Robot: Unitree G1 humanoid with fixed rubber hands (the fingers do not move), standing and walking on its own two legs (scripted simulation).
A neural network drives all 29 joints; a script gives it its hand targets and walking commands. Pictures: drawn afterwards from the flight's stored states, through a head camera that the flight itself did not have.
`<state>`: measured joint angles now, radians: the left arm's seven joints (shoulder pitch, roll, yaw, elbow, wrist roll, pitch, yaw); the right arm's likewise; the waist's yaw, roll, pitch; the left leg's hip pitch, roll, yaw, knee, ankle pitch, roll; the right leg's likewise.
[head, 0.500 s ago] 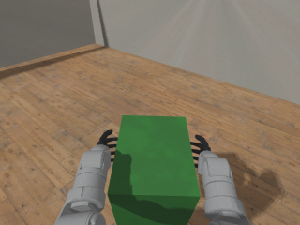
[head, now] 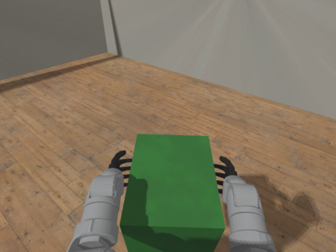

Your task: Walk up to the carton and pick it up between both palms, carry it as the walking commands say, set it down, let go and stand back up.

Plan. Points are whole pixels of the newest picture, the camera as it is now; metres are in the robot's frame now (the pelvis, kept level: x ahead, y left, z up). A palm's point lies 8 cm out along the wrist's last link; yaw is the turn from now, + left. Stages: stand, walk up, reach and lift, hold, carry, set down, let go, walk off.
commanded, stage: hold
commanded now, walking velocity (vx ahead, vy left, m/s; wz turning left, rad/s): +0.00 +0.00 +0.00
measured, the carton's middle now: (171, 198) +0.30 -0.01 -0.02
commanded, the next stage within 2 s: carry in 0.78 s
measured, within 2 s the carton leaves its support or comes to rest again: neither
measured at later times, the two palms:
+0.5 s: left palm (115, 176) +0.31 +0.14 +0.07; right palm (230, 183) +0.29 -0.15 +0.07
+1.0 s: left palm (116, 169) +0.33 +0.14 +0.08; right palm (229, 171) +0.31 -0.15 +0.08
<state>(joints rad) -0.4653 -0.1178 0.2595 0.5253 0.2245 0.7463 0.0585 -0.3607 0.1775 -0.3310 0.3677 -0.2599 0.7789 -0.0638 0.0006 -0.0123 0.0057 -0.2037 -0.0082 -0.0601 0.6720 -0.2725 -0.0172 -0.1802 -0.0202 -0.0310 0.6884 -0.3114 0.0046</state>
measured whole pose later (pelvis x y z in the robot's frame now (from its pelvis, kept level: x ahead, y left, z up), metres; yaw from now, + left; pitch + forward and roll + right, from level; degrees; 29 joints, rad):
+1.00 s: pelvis +0.01 +0.00 +0.00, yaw +0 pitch -2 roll +0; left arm -0.41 -0.13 0.20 0.23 0.19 0.85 0.06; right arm -0.34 0.17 -0.25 0.09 -0.25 0.90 -0.06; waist 0.00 -0.01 -0.02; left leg -0.36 -0.01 -0.06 0.65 -0.25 -0.02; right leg -0.34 -0.02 -0.03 0.67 -0.30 0.00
